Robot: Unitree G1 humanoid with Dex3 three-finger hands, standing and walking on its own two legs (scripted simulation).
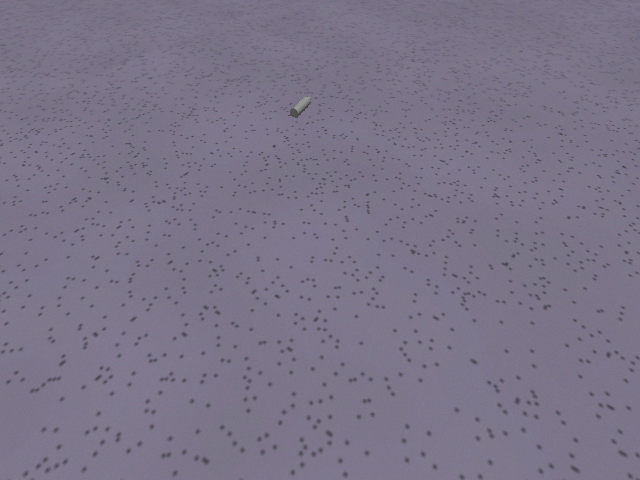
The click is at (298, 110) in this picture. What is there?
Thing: lying bottle
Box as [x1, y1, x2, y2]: [290, 96, 310, 116]
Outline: 309,96 303,97 290,110 290,113 293,116 296,116 309,103
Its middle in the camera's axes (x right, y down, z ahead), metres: -0.10 -0.87 +2.43
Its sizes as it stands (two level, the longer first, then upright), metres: 0.201 0.057 0.057
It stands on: the floor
